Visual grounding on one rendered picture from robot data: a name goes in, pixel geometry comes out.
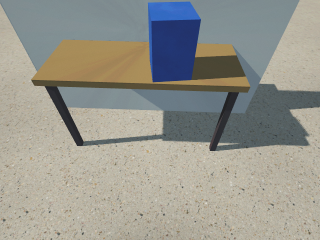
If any carton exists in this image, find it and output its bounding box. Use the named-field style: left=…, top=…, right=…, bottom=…
left=148, top=1, right=201, bottom=82

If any table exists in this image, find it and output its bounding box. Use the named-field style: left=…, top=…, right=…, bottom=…
left=31, top=39, right=251, bottom=151

